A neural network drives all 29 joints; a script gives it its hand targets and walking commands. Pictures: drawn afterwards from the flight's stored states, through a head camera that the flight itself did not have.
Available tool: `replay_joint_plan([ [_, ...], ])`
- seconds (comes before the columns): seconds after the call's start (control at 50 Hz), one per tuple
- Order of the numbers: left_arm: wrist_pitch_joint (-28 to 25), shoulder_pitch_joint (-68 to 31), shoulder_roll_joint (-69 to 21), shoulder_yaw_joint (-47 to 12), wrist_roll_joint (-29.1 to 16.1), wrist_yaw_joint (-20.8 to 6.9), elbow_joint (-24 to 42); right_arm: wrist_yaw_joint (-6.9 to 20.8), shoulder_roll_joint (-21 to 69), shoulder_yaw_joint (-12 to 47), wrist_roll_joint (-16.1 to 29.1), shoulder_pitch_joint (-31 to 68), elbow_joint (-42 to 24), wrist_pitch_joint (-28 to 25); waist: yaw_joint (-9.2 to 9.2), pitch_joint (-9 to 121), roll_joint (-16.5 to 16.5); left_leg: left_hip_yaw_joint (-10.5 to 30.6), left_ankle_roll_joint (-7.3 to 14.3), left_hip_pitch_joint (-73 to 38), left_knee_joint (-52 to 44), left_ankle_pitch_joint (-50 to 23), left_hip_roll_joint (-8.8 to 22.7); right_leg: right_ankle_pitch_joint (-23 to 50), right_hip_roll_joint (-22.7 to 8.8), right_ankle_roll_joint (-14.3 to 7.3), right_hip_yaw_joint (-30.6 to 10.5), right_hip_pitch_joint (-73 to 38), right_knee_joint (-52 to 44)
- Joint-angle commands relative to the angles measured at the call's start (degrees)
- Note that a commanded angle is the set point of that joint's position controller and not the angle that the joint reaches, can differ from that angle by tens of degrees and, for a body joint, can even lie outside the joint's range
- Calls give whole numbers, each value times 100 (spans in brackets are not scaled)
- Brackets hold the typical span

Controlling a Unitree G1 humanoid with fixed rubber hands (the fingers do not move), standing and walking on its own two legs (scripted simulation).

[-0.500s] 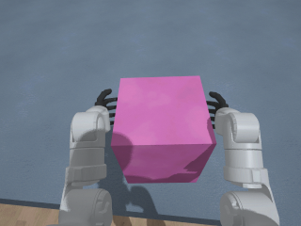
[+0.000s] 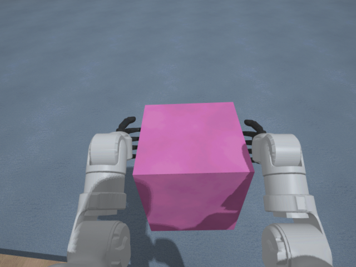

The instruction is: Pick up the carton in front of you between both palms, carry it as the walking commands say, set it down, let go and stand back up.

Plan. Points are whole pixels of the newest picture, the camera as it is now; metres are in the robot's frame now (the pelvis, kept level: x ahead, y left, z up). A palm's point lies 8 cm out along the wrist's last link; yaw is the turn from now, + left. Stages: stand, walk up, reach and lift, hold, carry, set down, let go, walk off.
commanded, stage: carry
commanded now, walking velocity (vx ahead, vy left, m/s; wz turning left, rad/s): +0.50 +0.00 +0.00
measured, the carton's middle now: (190, 169) +0.34 +0.00 +0.05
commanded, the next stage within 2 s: none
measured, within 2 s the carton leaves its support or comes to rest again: neither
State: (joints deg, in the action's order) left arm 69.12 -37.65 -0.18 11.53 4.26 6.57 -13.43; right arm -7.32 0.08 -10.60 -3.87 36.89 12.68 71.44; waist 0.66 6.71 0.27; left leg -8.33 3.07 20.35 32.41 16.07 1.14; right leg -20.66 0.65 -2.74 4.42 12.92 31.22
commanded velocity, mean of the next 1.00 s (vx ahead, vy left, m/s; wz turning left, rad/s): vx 0.50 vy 0.00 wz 0.00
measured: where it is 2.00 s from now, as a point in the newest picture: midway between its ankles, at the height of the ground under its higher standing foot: (181, 169)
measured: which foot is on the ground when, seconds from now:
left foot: down 0.00-0.48, up 0.50-0.94, down 0.96-1.00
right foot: down 0.00-0.14, up 0.16-0.46, down 0.48-0.98, up 1.00-1.00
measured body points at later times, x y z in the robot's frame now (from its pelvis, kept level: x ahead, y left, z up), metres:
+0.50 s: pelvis +0.15 -0.02 -0.02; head +0.17 -0.03 +0.43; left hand +0.52 +0.13 +0.11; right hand +0.52 -0.18 +0.09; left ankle +0.04 +0.09 -0.71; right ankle +0.20 -0.10 -0.74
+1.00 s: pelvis +0.43 +0.00 -0.08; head +0.43 +0.01 +0.37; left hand +0.79 +0.18 +0.05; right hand +0.80 -0.12 +0.05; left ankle +0.53 +0.07 -0.82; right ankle +0.22 -0.10 -0.71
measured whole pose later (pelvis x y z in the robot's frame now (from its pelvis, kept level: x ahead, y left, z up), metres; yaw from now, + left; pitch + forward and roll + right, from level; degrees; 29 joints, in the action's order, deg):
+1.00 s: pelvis +0.43 +0.00 -0.08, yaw -1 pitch +3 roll -3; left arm 65.3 -39.4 1.0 10.1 1.7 7.1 -11.0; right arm -6.4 2.7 -13.5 -7.9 36.4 5.0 69.3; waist 5.0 4.3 -1.2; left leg -5.9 5.1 24.3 25.0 3.4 0.8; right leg -32.0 1.6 -1.4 4.4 10.9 62.0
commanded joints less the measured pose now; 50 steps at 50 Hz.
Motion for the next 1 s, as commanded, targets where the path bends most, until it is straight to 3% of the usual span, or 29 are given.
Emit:
replay_joint_plan([
  [0.0,-70,-4163,-6474,-3210,-2537,-1388,488,1360,6338,3096,2403,4537,-687,-331,83,957,523,274,27,184,175,764,171,-1094,-1256,-680,-1664,-192,-1315],
  [0.04,-101,-4113,-6403,-3165,-2509,-1378,456,1376,6309,3018,2382,4456,-603,-347,103,1004,564,191,34,321,77,607,74,-80,-1339,-760,-1633,-521,-1005],
  [0.08,-107,-4105,-6486,-3202,-2533,-1366,442,1391,6314,2968,2367,4345,-511,-354,47,1273,390,359,141,-223,-98,374,198,561,-1152,-604,-1269,-393,-430],
  [0.1,-112,-4123,-6532,-3217,-2545,-1365,453,1395,6293,2933,2346,4292,-470,-360,-40,1439,48,829,304,-833,-279,230,496,452,-896,-433,-909,97,130],
  [0.14,-92,-4260,-6649,-3270,-2592,-1378,447,1371,6211,2834,2268,4073,-373,-395,-392,1531,-1499,2869,1078,-2672,-872,-961,1702,-710,-52,44,65,2310,1843],
  [0.16,-104,-4328,-6664,-3268,-2612,-1371,446,1361,6186,2845,2275,4107,-495,-404,-555,1436,-1425,3437,1391,-3205,-957,-1363,2013,-1640,28,35,-87,3290,2536],
  [0.2,-128,-4257,-6689,-3266,-2625,-1315,585,1321,6302,3110,2492,4565,-1056,-422,-583,1655,-556,3256,1437,-3278,-884,-1507,1964,-1358,-236,-20,-409,3503,2900],
  [0.22,-125,-4219,-6662,-3250,-2603,-1271,711,1300,6384,3258,2637,4831,-1361,-427,-539,1684,-428,2950,1311,-3094,-958,-1339,1864,-1116,-307,-1,-412,3372,2712],
  [0.28,-73,-4078,-6534,-3251,-2472,-1123,1047,1281,6499,3533,2930,5130,-1852,-406,-482,1722,-654,2140,1004,-2550,-1121,-1551,1532,-350,-221,127,-172,2687,1932],
  [0.36,-15,-3682,-6259,-3279,-2216,-1037,1162,1328,6500,3676,2972,4782,-1784,-339,-433,1811,-823,1288,703,-2218,-869,-2404,1184,462,1,115,178,1806,904],
  [0.38,-7,-3623,-6199,-3296,-2146,-1051,1113,1347,6490,3709,2942,4674,-1689,-332,-377,1932,-834,1096,658,-2163,-602,-2761,1181,1267,-38,49,215,1564,1074],
  [0.4,3,-3497,-6169,-3297,-2120,-1081,1029,1367,6482,3726,2905,4545,-1550,-329,-287,2002,-833,929,567,-2021,-329,-2883,1122,1253,16,-18,226,1259,791],
  [0.44,-2,-3309,-6133,-3272,-2080,-1164,805,1409,6492,3717,2782,4321,-1266,-330,221,2210,-440,240,206,-919,1146,-3468,795,1312,264,-250,512,-658,21],
  [0.46,-18,-3086,-6067,-3223,-2051,-1220,638,1427,6443,3677,2709,4304,-1139,-327,524,2331,169,17,14,198,2347,-2471,487,1327,-429,-448,-517,-1705,-90],
  [0.48,-44,-3169,-5934,-3189,-2023,-1268,504,1437,6531,3596,2615,4125,-960,-316,251,2412,1586,201,-177,1986,3643,1174,-407,2225,-1850,-1220,-3227,-2668,-501],
  [0.5,-79,-3245,-6124,-3246,-2116,-1324,535,1428,6478,3516,2521,4176,-905,-347,286,2371,1552,833,-16,2719,4207,1776,-288,1701,-1992,-1571,-3760,-2827,-575],
  [0.54,-169,-3918,-6487,-3548,-2508,-1428,1065,1380,6544,3478,2498,4396,-1133,-436,298,1939,523,1073,26,2992,4112,1355,73,1935,-1814,-1384,-3108,-2287,-402],
  [0.58,-233,-4476,-6716,-3848,-2865,-1466,1556,1279,6537,3493,2429,4438,-1357,-485,209,1815,247,1067,-70,2518,3198,987,229,1733,-1636,-1147,-2486,-1615,-567],
  [0.62,-261,-4545,-6736,-3981,-3059,-1459,1869,1162,6467,3535,2340,4321,-1583,-507,263,1855,457,842,-171,2177,2567,881,113,1842,-1556,-1131,-2169,-1448,-744],
  [0.68,-229,-4330,-6570,-4038,-3105,-1420,2014,1033,6241,3589,2208,4077,-1798,-510,363,2042,509,1019,-184,2697,2524,-409,319,3020,-1560,-1100,-1943,-2196,-368],
  [0.72,-184,-4059,-6400,-4016,-3032,-1415,1887,1001,6025,3587,2118,3916,-1865,-465,567,1899,439,819,-200,3040,1873,-1154,246,3334,-1237,-988,-1621,-2469,-193],
  [0.8,-168,-3597,-6294,-3967,-2909,-1488,1427,1050,5686,3479,1808,3558,-1582,-382,821,1461,270,375,-197,1927,-160,-2862,-48,2400,-770,-827,-1113,-1738,41],
  [0.84,-197,-3593,-6320,-3943,-2912,-1551,1209,1112,5613,3409,1708,3538,-1423,-357,833,1238,534,268,-24,1350,-574,-3277,-80,2003,-739,-746,-1023,-1335,183],
  [0.88,-237,-3583,-6392,-3944,-2894,-1599,964,1169,5565,3332,1667,3560,-1256,-348,762,1017,660,370,135,1015,-1003,-3476,49,1804,-740,-608,-987,-1310,478],
  [0.9,-261,-3582,-6447,-3958,-2883,-1615,839,1196,5535,3266,1659,3557,-1172,-349,556,999,682,335,209,645,-1183,-3451,152,1962,-748,-523,-939,-1298,841],
  [0.92,-287,-3632,-6508,-3963,-2884,-1626,728,1220,5509,3184,1643,3455,-1043,-362,168,1175,518,189,238,-291,-1439,-3456,165,2283,-638,-401,-717,-1031,1660],
  [0.94,-323,-3675,-6525,-3936,-2857,-1637,624,1254,5427,3081,1613,3343,-949,-384,-244,1561,157,244,139,-1674,-1229,-2770,165,2130,-459,-286,-488,-265,2894],
  [0.96,-334,-3680,-6522,-3903,-2850,-1642,469,1294,5333,2941,1561,3219,-791,-405,-327,1720,-764,476,-25,-2764,-477,-3245,543,-144,-101,-94,-100,927,3975],
  [0.98,-306,-3815,-6619,-3889,-2880,-1610,356,1314,5206,2857,1555,3301,-573,-414,2,1984,-1570,1791,331,-4084,706,-5396,1463,-1642,64,80,-377,2481,4803],
])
